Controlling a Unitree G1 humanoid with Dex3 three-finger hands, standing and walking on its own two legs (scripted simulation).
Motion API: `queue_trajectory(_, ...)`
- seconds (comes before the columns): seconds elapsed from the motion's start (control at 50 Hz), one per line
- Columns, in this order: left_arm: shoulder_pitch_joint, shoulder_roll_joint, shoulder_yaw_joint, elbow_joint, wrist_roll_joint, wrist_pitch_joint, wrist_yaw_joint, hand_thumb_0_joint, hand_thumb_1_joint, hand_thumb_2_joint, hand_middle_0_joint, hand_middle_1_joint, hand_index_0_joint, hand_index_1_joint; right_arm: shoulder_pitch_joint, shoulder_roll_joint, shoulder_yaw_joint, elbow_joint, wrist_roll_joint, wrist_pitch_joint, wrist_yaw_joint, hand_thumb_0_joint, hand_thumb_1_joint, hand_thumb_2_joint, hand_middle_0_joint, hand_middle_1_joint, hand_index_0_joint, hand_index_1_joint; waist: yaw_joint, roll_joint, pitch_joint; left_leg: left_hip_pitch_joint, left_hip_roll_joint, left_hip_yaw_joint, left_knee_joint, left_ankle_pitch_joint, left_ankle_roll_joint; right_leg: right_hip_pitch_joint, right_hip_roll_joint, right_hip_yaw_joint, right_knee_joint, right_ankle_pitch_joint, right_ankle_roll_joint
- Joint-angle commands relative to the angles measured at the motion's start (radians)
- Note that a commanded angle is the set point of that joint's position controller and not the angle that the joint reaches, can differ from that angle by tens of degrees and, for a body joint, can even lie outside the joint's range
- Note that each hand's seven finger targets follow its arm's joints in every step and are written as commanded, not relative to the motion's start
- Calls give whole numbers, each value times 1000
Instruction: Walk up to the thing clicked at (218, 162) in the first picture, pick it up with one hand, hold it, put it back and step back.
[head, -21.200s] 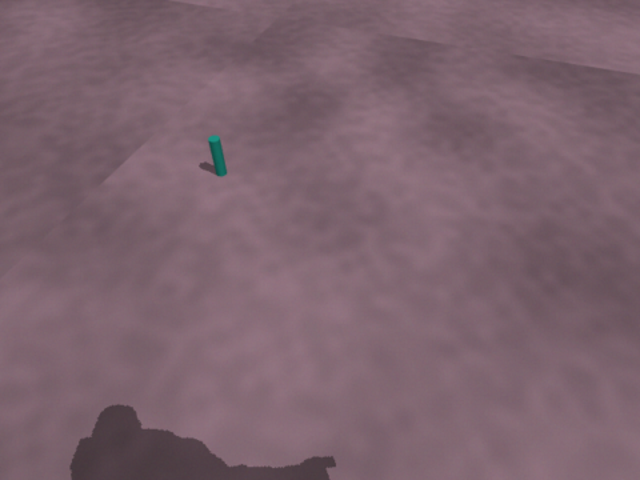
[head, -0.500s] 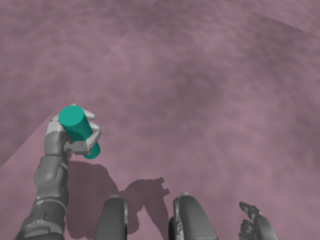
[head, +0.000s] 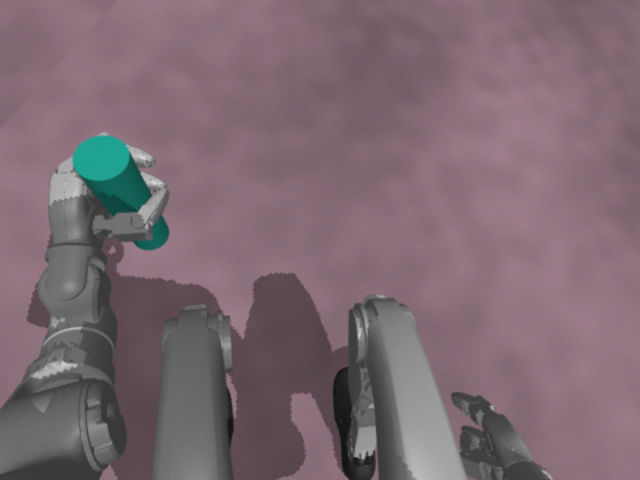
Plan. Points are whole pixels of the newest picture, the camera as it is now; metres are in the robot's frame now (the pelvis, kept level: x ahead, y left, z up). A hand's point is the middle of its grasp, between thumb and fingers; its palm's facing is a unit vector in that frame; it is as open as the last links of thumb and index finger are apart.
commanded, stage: crouch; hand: left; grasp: from the side
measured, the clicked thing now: (130, 203) +0.44 +0.21 -0.06
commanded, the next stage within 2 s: lower in 0.80 s
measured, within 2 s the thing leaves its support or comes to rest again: neither
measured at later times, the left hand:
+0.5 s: hand (156, 209) +0.47 +0.20 -0.15, palm faces +0.02 -1.00 -0.02, open 6.9 cm
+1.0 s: hand (166, 215) +0.48 +0.20 -0.20, palm faces +0.01 -1.00 -0.03, open 6.9 cm
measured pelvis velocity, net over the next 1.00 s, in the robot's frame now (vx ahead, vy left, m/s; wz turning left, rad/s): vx -0.01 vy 0.01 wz -0.10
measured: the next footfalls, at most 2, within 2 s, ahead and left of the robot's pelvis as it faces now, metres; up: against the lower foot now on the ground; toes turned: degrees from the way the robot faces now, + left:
none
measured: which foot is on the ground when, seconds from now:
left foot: down 0.00-1.00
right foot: down 0.00-1.00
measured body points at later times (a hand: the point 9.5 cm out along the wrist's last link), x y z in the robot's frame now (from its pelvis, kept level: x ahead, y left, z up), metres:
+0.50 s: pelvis -0.01 +0.01 -0.09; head +0.20 +0.07 +0.30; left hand +0.46 +0.25 -0.15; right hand +0.06 -0.27 -0.20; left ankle +0.08 +0.14 -0.39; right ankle +0.09 -0.13 -0.39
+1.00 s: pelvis -0.01 +0.01 -0.12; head +0.22 +0.09 +0.26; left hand +0.47 +0.25 -0.19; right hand +0.07 -0.27 -0.21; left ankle +0.08 +0.14 -0.39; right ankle +0.09 -0.13 -0.39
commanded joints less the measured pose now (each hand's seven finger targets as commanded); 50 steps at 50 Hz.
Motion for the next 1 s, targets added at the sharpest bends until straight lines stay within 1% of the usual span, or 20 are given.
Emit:
queue_trajectory(0.0, -415, 261, 50, -230, -13, -101, 17, 0, 461, 1268, -1266, -1361, -1264, -1367, 120, -206, -67, -52, -3, -14, -2, 0, -895, -906, 199, 300, 199, 300, -2, 182, -650, 363, -28, 84, -201, 70, 47, 289, 32, -42, -187, 112, -57)
queue_trajectory(0.02, -444, 280, 47, -233, -6, -100, 16, 0, 446, 1248, -1259, -1349, -1257, -1354, 124, -208, -66, -52, -4, -12, -2, 0, -897, -906, 199, 300, 199, 300, -14, 184, -654, 334, -28, 89, -180, 55, 50, 288, 31, -37, -183, 101, -53)
queue_trajectory(0.06, -476, 254, 15, -225, 0, -92, 12, 0, 465, 1245, -1251, -1346, -1253, -1348, 129, -215, -61, -42, -7, -11, -3, 0, -898, -905, 199, 300, 200, 300, -40, 195, -658, 338, -27, 88, -149, 69, 50, 261, 31, -50, -155, 121, -51)
queue_trajectory(0.12, -517, 275, 3, -211, 7, -74, 16, 0, 409, 1208, -1235, -1312, -1234, -1316, 134, -225, -53, -34, -10, -6, -4, 0, -897, -905, 199, 300, 200, 300, -49, 186, -631, 294, -28, 88, -102, 51, 54, 228, 33, -58, -125, 109, -48)
queue_trajectory(0.16, -513, 311, 36, -187, 0, -63, 22, 0, 392, 1196, -1250, -1318, -1250, -1321, 129, -239, -43, -36, -10, 0, -3, 0, -901, -905, 199, 300, 200, 300, -46, 196, -607, 272, -29, 78, -90, 31, 53, 196, 33, -74, -97, 92, -49)
queue_trajectory(0.22, -484, 313, 42, -119, 1, -47, 21, 0, 419, 1200, -1243, -1325, -1248, -1322, 130, -259, -31, -30, -11, 9, -2, 0, -895, -903, 199, 300, 200, 300, -59, 196, -536, 238, -28, 63, -69, 22, 51, 140, 34, -95, -62, 86, -51)
queue_trajectory(0.24, -461, 299, 34, -107, 4, -45, 17, 0, 440, 1220, -1254, -1342, -1262, -1338, 129, -262, -26, -31, -15, 11, 2, 0, -889, -901, 199, 300, 200, 300, -65, 191, -531, 229, -28, 57, -62, 27, 50, 138, 35, -102, -51, 94, -51)
queue_trajectory(0.26, -457, 326, 51, -119, 5, -47, 20, 0, 424, 1228, -1266, -1348, -1270, -1347, 133, -266, -21, -31, -16, 15, 3, 0, -889, -901, 199, 300, 200, 300, -51, 200, -542, 234, -27, 57, -54, 46, 47, 141, 37, -104, -38, 107, -52)
queue_trajectory(0.32, -441, 362, 74, -89, 15, -45, 15, 0, 448, 1235, -1268, -1364, -1278, -1357, 124, -279, -9, -42, -21, 25, 8, 0, -885, -900, 200, 300, 200, 300, -58, 201, -508, 189, -27, 49, -30, 36, 49, 122, 40, -112, -14, 104, -52)
queue_trajectory(0.36, -438, 335, 58, -89, 18, -45, 15, 0, 471, 1241, -1289, -1375, -1300, -1367, 119, -283, -5, -43, -28, 30, 11, 0, -886, -899, 200, 300, 200, 300, -72, 202, -501, 182, -25, 43, -14, 41, 48, 107, 42, -118, 2, 114, -52)
queue_trajectory(0.38, -455, 370, 83, -120, 17, -54, 20, 0, 461, 1252, -1281, -1374, -1290, -1369, 125, -289, 1, -41, -31, 33, 13, 0, -886, -900, 200, 300, 200, 300, -69, 219, -510, 184, -24, 39, -10, 52, 46, 118, 44, -122, 11, 123, -52)
queue_trajectory(0.42, -468, 355, 65, -145, 13, -54, 18, 0, 504, 1257, -1291, -1383, -1302, -1375, 126, -292, 6, -44, -35, 36, 16, 0, -888, -900, 200, 300, 200, 300, -77, 229, -531, 196, -22, 38, 9, 76, 45, 129, 47, -121, 18, 149, -51)
queue_trajectory(0.46, -475, 382, 80, -168, 17, -59, 21, 0, 501, 1272, -1285, -1387, -1295, -1381, 128, -300, 10, -43, -42, 40, 18, 0, -889, -901, 199, 300, 200, 300, -85, 247, -546, 203, -20, 33, 24, 93, 44, 136, 46, -124, 30, 168, -48)
queue_trajectory(0.52, -486, 394, 70, -205, 21, -68, 27, 0, 510, 1258, -1275, -1369, -1281, -1364, 128, -304, 18, -35, -49, 45, 21, 0, -895, -903, 199, 300, 200, 300, -88, 280, -566, 223, -16, 25, 46, 129, 38, 134, 51, -126, 51, 199, -51)
queue_trajectory(0.56, -483, 376, 50, -202, 23, -69, 25, 0, 509, 1250, -1275, -1368, -1283, -1361, 131, -309, 24, -29, -56, 50, 23, 0, -897, -903, 200, 300, 200, 300, -107, 300, -553, 233, -14, 17, 57, 147, 35, 127, 50, -133, 63, 217, -50)
queue_trajectory(0.62, -477, 382, 48, -183, 26, -68, 32, 0, 511, 1250, -1272, -1364, -1278, -1358, 116, -316, 33, -32, -61, 56, 26, 0, -897, -904, 200, 300, 200, 300, -109, 301, -509, 206, -13, 10, 63, 132, 33, 108, 51, -140, 70, 206, -50)
queue_trajectory(0.84, -410, 417, 75, -130, 19, -80, 54, 0, 541, 1281, -1308, -1399, -1314, -1393, 83, -337, 68, -55, -80, 80, 36, 0, -895, -903, 200, 300, 200, 300, -118, 246, -471, 135, -12, 0, 121, 135, 40, 148, 62, -156, 90, 217, -39)
queue_trajectory(0.88, -434, 415, 64, -142, 24, -86, 55, 0, 538, 1283, -1329, -1416, -1339, -1409, 77, -344, 72, -56, -84, 82, 36, 0, -896, -902, 200, 300, 200, 300, -137, 259, -460, 141, -10, -7, 121, 120, 39, 135, 63, -162, 91, 210, -39)
queue_trajectory(0.92, -429, 429, 64, -130, 25, -89, 60, 0, 486, 1264, -1366, -1458, -1380, -1445, 68, -346, 76, -57, -88, 84, 37, 0, -903, -902, 199, 300, 200, 300, -133, 256, -440, 112, -10, -3, 131, 99, 42, 140, 67, -162, 91, 193, -38)
queue_trajectory(0.98, -412, 424, 66, -56, 21, -96, 70, 0, 477, 1249, -1346, -1439, -1361, -1424, 53, -359, 98, -66, -93, 83, 41, 0, -902, -901, 199, 300, 200, 300, -162, 228, -389, 93, -8, -21, 139, 79, 42, 123, 69, -178, 95, 183, -37)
